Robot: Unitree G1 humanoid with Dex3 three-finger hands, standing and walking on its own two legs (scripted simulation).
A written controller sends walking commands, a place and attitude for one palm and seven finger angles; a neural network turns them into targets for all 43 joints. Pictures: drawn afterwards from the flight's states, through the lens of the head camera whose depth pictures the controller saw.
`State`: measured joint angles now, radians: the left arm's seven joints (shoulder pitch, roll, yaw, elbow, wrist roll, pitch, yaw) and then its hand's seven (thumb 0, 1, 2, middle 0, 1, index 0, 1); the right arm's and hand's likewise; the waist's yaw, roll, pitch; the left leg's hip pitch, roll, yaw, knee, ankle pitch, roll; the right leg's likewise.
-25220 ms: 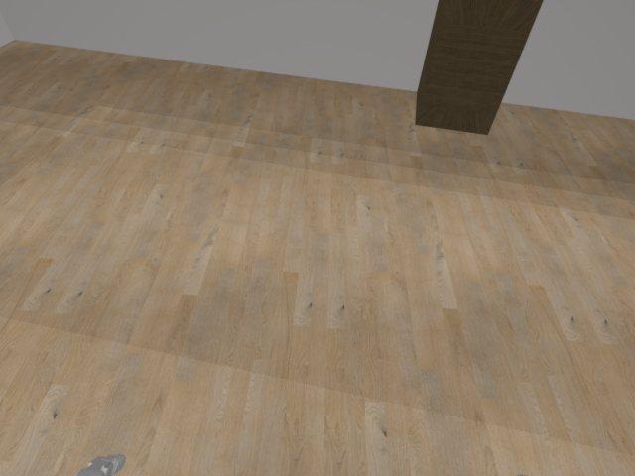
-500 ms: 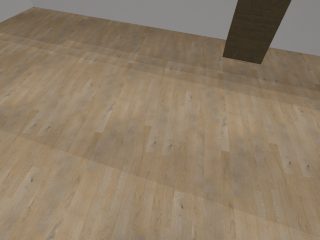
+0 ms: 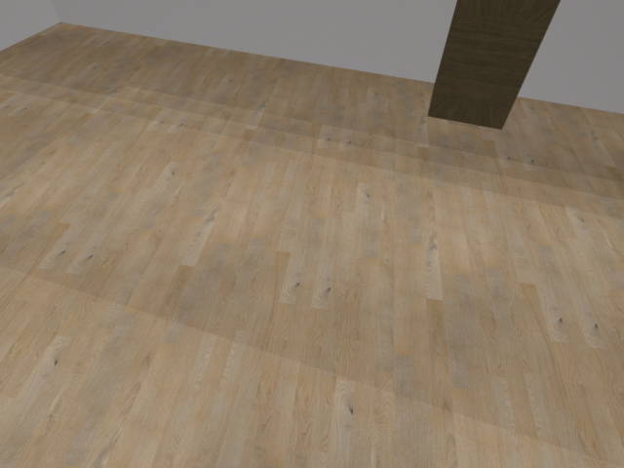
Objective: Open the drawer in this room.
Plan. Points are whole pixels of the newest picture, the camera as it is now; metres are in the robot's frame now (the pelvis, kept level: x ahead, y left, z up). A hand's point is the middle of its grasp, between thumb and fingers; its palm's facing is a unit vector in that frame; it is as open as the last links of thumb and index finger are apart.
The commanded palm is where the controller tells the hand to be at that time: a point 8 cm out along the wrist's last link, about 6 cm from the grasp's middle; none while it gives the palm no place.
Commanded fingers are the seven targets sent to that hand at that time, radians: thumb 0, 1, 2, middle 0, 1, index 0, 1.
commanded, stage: turn or walk to find it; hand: left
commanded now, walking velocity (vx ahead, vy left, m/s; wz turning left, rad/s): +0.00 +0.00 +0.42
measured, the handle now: out of the picture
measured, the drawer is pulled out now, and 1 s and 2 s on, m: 0.00 0.00 0.00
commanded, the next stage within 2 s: stand and wait in 0.70 s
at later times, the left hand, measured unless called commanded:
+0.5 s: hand out of the picture +0.03 +0.23 -0.17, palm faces +0.06 -0.96 -0.29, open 7.4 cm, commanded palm none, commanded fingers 0.00 0.90 0.90 -0.20 -0.30 -0.20 -0.30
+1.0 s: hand out of the picture -0.01 +0.20 -0.17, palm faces +0.15 -0.97 -0.19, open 7.4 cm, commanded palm none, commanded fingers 0.00 0.90 0.90 -0.20 -0.30 -0.20 -0.30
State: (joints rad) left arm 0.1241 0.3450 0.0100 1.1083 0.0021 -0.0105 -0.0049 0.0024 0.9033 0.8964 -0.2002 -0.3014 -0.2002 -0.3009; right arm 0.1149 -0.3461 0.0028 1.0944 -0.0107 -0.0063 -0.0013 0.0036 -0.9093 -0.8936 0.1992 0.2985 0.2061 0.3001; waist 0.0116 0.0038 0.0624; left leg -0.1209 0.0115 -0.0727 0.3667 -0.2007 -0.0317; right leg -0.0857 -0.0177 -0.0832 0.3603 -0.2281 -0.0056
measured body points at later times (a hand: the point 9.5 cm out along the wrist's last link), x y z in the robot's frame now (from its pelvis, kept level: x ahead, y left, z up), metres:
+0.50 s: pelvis -0.01 +0.01 -0.01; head +0.01 +0.01 +0.44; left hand +0.03 +0.28 -0.15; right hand +0.06 -0.25 -0.15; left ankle +0.00 +0.14 -0.75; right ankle -0.02 -0.11 -0.75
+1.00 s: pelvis +0.01 +0.01 +0.00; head +0.01 +0.01 +0.45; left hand -0.01 +0.25 -0.16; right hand +0.06 -0.22 -0.15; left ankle -0.01 +0.12 -0.75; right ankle -0.01 -0.13 -0.69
